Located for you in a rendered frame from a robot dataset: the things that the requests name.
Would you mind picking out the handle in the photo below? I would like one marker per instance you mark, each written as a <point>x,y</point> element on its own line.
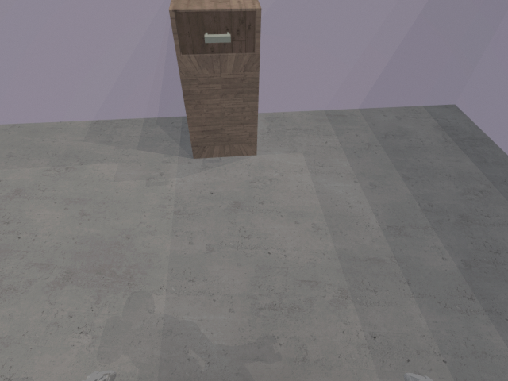
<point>217,38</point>

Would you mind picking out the drawer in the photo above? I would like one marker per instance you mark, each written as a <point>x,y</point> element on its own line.
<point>192,26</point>

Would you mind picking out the cabinet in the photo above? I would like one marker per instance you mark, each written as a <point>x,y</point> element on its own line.
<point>220,91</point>

